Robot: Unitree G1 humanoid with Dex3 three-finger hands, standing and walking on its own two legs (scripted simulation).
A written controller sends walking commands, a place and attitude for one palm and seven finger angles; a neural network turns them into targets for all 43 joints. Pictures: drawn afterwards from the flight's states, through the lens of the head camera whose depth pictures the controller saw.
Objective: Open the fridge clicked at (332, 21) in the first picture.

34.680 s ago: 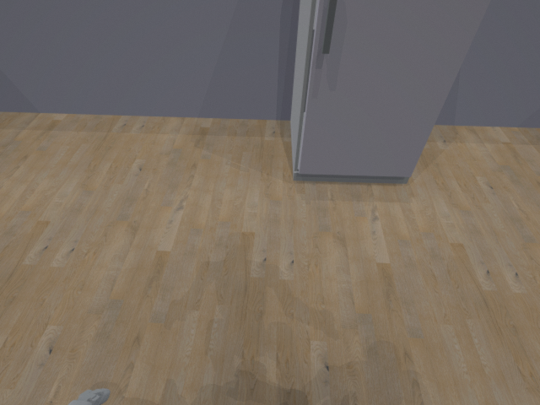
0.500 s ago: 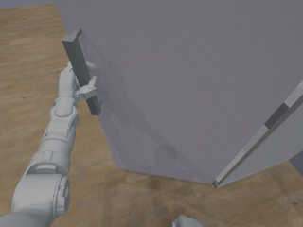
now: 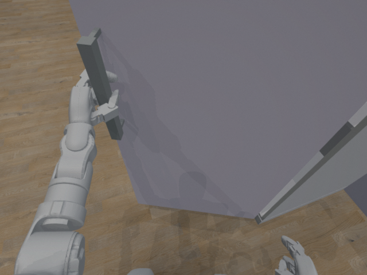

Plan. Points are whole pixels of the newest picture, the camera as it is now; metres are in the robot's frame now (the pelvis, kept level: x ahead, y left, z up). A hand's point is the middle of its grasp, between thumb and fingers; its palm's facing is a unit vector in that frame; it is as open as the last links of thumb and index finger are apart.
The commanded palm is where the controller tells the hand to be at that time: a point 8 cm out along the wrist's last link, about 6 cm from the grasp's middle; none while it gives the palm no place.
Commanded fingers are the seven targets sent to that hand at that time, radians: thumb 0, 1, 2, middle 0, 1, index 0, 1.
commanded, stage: stop walking and hold the door back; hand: left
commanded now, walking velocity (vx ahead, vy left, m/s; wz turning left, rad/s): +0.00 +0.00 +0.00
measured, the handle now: (108, 92) +0.46 +0.21 +0.12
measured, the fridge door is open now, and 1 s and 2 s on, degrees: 63 61 59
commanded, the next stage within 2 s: loosen the grip on the handle in 0.46 s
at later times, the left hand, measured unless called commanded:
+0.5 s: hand (114, 102) +0.43 +0.19 +0.13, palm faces +0.18 -0.97 -0.17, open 5.7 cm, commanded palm +0.41 +0.24 +0.11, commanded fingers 0.00 0.90 0.90 -0.45 -1.40 -0.45 -1.40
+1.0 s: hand (111, 105) +0.44 +0.20 +0.10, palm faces +0.19 -0.97 -0.16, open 12.8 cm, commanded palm +0.40 +0.25 +0.12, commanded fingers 0.00 -0.55 0.20 -0.28 -1.18 -0.28 -1.18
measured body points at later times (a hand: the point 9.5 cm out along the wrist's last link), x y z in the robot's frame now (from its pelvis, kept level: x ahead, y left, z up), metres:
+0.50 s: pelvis -0.02 +0.01 +0.00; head +0.01 +0.00 +0.45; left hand +0.41 +0.24 +0.14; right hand +0.06 -0.25 -0.12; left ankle +0.04 +0.12 -0.73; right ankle +0.01 -0.11 -0.73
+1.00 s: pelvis +0.00 +0.01 +0.00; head +0.03 +0.02 +0.45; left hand +0.42 +0.25 +0.12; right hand +0.09 -0.26 -0.10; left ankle +0.04 +0.12 -0.73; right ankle +0.01 -0.11 -0.73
